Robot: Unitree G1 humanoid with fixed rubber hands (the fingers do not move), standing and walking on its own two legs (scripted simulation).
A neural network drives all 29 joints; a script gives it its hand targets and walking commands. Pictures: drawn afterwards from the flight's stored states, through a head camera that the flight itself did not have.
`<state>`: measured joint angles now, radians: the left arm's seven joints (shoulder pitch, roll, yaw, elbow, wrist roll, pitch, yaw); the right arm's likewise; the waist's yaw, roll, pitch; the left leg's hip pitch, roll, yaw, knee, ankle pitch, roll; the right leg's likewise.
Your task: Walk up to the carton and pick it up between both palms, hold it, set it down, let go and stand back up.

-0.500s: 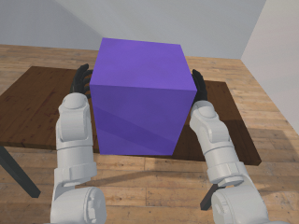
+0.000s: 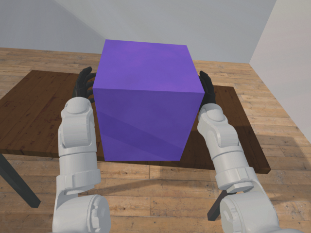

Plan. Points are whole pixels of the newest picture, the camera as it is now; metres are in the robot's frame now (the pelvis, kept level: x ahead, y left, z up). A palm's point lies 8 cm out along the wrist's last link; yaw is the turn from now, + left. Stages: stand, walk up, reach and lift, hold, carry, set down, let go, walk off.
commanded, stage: hold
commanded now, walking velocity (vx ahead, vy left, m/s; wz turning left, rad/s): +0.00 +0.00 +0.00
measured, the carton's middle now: (145, 103) +0.40 +0.00 +0.15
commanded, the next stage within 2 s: none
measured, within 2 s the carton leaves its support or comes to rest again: neither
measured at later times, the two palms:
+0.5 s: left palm (80, 99) +0.36 +0.15 +0.20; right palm (205, 103) +0.35 -0.14 +0.18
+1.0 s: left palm (81, 101) +0.36 +0.15 +0.19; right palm (205, 106) +0.35 -0.15 +0.18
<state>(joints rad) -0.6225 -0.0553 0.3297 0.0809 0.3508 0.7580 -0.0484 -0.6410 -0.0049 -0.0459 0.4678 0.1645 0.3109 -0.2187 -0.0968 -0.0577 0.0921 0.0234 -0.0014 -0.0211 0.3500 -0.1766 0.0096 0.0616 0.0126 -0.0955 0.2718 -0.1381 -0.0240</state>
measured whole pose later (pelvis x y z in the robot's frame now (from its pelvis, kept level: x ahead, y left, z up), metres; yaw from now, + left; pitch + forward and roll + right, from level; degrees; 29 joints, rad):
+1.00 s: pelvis -0.01 +0.00 +0.00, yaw -1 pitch -10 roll -1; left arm -0.65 -0.05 0.33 0.11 0.35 0.74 -0.05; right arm -0.64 0.01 -0.07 0.48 0.14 0.29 -0.22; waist -0.09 -0.06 0.09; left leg -0.01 0.00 0.00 0.34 -0.16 0.01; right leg 0.03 0.01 -0.08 0.27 -0.12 -0.02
